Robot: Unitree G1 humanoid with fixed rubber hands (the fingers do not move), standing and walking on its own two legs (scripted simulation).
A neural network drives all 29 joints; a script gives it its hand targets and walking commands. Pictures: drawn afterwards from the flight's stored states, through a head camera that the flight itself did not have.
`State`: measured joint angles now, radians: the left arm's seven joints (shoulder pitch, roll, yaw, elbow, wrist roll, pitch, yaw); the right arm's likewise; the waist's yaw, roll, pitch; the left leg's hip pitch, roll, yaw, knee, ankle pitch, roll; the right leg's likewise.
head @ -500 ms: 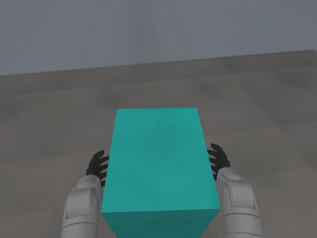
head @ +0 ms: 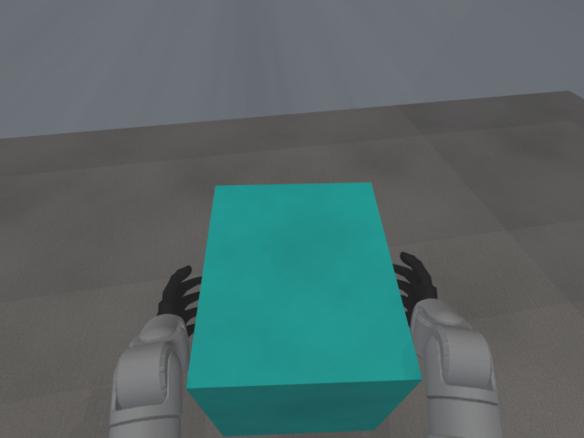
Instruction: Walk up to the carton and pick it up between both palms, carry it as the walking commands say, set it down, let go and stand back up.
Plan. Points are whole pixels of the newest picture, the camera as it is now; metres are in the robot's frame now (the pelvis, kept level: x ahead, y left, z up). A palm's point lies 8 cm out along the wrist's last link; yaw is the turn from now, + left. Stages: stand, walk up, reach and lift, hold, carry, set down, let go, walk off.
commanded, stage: carry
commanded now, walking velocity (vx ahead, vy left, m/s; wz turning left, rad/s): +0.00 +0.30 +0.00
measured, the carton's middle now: (296, 310) +0.32 -0.01 +0.01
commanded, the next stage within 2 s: none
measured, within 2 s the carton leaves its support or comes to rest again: neither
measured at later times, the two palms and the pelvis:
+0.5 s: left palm (70, 368) +0.22 +0.27 +0.06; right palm (342, 373) +0.19 -0.06 +0.07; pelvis -0.05 +0.13 -0.01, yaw -5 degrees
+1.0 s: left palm out of the picture +0.18 +0.43 +0.07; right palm (188, 430) +0.14 +0.11 +0.08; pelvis -0.09 +0.31 -0.01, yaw -7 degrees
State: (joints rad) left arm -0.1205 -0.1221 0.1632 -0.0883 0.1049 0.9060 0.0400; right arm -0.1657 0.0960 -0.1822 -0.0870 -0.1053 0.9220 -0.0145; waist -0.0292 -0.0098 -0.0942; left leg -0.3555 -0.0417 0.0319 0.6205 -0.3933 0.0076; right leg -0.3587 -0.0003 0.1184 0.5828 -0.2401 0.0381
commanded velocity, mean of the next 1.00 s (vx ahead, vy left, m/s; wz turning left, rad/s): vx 0.00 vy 0.30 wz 0.00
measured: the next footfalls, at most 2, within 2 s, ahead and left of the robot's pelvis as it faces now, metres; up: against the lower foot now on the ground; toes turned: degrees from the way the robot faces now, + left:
right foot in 0.28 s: +0.03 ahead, -0.05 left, +0.00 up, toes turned -15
left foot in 0.50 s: +0.05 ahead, +0.26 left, +0.00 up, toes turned +1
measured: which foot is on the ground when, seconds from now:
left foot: down 0.00-0.30, up 0.32-0.48, down 0.50-0.74, up 0.76-0.98, down 1.00-1.00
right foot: down 0.00-0.08, up 0.10-0.26, down 0.28-0.50, up 0.52-0.72, down 0.74-1.00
